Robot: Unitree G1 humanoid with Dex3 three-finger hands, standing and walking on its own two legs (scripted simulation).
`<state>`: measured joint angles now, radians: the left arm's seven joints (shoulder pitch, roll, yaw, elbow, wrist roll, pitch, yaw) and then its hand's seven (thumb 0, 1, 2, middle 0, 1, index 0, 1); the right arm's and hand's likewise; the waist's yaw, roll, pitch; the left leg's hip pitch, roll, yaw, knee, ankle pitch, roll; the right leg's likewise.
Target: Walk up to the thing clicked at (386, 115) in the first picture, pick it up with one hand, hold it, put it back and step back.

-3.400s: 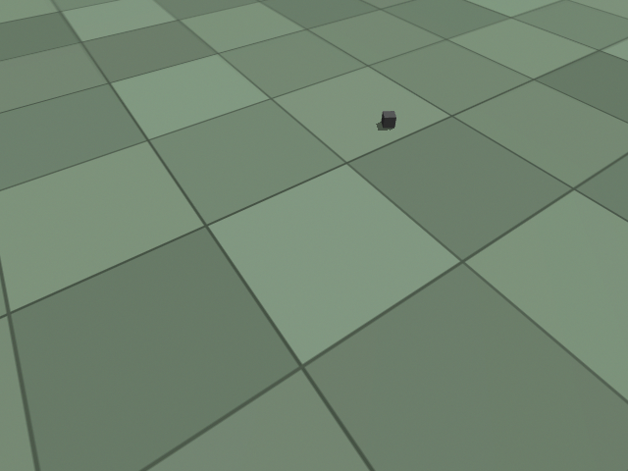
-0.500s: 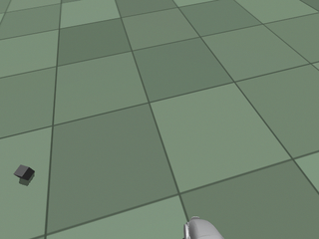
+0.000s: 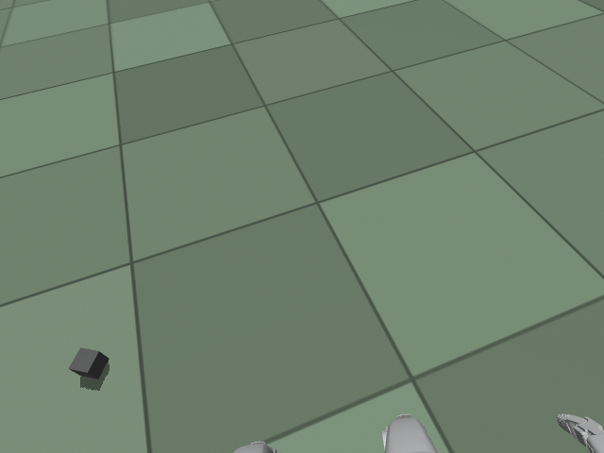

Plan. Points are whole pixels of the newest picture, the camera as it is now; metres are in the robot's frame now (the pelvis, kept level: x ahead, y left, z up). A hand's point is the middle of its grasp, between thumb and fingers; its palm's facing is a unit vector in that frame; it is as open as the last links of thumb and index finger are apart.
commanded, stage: walk up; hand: left
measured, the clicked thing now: (89, 363) +0.51 +0.73 -0.68
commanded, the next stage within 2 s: none
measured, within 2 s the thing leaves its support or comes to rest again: neither
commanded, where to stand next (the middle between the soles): +0.06 +0.66 m, yaw -21 degrees
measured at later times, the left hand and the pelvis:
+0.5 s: hand out of the picture +0.11 +0.51 -0.08, palm faces -0.13 -0.76 -0.63, open 7.4 cm; pelvis +0.01 +0.19 +0.01, yaw -7 degrees
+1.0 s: hand out of the picture +0.12 +0.69 -0.09, palm faces -0.20 -0.80 -0.57, open 7.3 cm; pelvis -0.01 +0.42 +0.02, yaw -11 degrees
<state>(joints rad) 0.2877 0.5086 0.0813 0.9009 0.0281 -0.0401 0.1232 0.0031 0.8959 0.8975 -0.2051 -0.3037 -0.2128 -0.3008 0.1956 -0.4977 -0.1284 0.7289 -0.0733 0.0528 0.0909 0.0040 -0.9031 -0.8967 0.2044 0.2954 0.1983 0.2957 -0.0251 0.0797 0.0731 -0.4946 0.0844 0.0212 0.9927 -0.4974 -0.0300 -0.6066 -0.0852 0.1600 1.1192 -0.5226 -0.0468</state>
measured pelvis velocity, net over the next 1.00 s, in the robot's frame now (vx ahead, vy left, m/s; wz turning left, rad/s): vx -0.01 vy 0.42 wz -0.19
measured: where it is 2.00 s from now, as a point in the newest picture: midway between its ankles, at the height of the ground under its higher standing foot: outside the picture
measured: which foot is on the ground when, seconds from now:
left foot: down 0.00-0.22, up 0.24-0.56, down 0.58-0.86, up 0.88-1.00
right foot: up 0.00-0.20, down 0.22-0.60, up 0.62-0.84, down 0.86-1.00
